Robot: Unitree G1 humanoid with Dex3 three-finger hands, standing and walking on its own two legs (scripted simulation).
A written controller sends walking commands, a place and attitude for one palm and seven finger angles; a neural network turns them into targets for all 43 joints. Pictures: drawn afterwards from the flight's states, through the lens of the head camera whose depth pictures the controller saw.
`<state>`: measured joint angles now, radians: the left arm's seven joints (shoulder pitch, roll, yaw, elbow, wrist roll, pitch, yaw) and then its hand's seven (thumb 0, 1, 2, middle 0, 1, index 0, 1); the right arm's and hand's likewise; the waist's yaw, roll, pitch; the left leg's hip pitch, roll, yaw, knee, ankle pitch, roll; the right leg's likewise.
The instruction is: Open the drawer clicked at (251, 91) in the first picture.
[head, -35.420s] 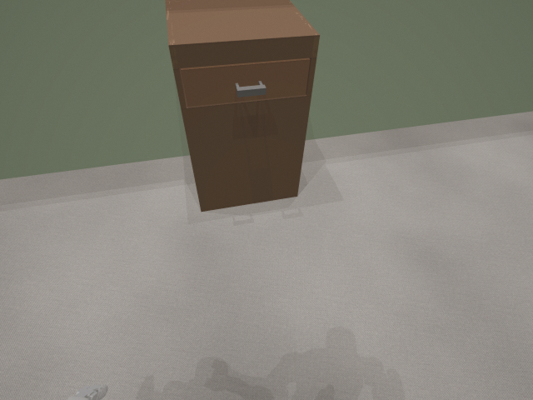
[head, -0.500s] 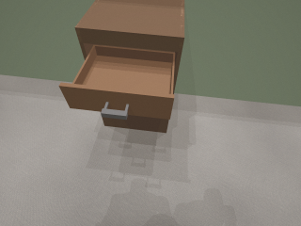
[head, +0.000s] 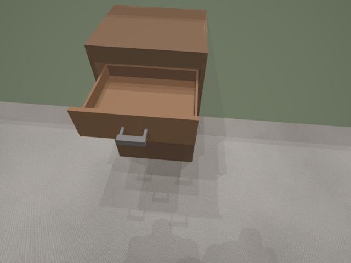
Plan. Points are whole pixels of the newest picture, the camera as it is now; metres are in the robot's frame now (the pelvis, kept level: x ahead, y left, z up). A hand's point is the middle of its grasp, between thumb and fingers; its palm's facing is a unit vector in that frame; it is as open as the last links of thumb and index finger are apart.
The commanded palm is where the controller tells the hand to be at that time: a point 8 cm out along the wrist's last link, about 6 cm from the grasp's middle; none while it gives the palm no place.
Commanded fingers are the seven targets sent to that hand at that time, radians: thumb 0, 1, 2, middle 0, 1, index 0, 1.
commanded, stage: let the arm hang, fingers relaxed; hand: left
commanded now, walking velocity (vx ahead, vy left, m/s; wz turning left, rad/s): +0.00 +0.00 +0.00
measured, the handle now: (132, 135) +0.53 +0.18 -0.11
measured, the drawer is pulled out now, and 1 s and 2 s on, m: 0.30 0.30 0.30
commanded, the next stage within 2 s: look to check the result in 0.02 s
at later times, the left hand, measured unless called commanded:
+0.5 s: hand out of the picture -0.01 +0.15 -0.18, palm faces +0.05 -0.98 -0.17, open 7.4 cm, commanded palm none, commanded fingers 0.00 0.90 0.90 -0.20 -0.30 -0.20 -0.30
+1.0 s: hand out of the picture +0.00 +0.15 -0.18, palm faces +0.05 -0.98 -0.19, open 7.4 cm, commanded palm none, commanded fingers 0.00 0.90 0.90 -0.20 -0.30 -0.20 -0.30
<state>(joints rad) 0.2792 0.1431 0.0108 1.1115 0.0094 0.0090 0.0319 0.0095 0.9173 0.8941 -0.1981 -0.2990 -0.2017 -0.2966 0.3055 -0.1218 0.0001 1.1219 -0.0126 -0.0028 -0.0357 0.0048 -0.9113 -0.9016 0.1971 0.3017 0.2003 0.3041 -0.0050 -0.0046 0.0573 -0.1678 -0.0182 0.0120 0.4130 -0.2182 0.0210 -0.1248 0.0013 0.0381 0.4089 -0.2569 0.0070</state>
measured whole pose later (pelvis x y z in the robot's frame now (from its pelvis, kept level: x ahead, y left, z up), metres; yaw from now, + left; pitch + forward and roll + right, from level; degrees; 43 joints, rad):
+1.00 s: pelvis +0.01 -0.02 +0.00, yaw +0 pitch -1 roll +0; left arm 0.28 0.13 0.02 1.12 0.01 0.00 0.04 0.01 0.91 0.89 -0.20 -0.30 -0.20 -0.30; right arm 0.28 -0.12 -0.01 1.13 -0.01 0.00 -0.04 0.00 -0.91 -0.90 0.20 0.30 0.20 0.30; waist 0.00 0.00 0.07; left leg -0.16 0.00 0.00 0.41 -0.24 0.00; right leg -0.11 0.02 0.03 0.41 -0.28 -0.02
